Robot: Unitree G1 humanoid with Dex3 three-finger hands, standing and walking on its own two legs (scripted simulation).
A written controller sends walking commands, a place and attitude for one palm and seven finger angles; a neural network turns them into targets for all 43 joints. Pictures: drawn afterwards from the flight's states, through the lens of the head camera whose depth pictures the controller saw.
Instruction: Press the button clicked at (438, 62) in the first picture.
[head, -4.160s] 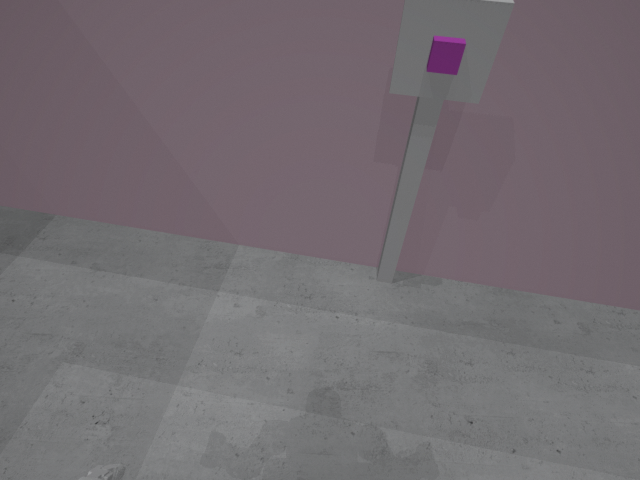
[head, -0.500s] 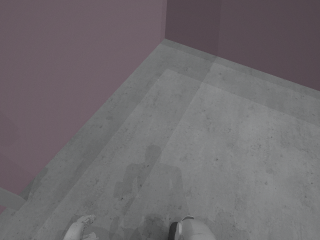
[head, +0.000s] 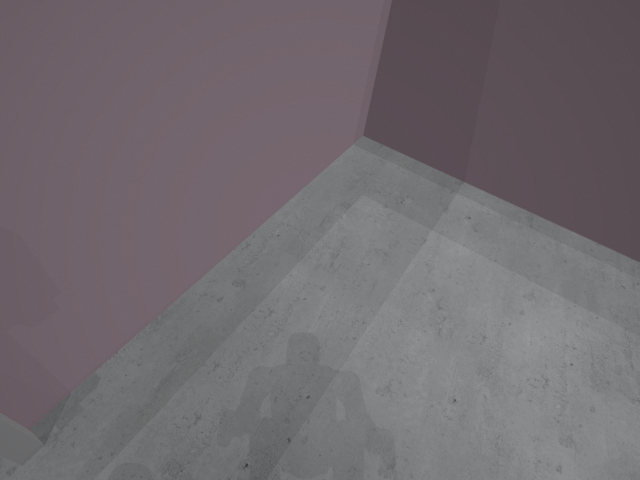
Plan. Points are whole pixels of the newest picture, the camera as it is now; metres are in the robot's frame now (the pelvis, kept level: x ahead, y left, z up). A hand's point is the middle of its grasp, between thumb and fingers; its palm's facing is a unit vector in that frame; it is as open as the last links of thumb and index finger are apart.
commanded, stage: turn to face it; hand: left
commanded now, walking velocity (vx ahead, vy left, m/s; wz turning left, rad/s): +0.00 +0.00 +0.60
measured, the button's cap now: out of the picture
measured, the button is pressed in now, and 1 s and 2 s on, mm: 0 0 0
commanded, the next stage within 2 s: take the last steps up to it in 1.52 s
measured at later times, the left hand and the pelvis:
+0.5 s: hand out of the picture +0.09 +0.17 -0.13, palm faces +0.26 -0.93 -0.28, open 7.4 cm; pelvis +0.00 -0.05 +0.00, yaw +15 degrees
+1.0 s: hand out of the picture -0.13 +0.16 -0.18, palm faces +0.60 -0.75 -0.28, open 7.4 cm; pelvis -0.01 -0.04 +0.00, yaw +35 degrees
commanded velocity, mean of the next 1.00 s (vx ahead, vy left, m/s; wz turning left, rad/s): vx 0.00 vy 0.00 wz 0.60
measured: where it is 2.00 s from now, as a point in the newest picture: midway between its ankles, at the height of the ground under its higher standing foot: outside the picture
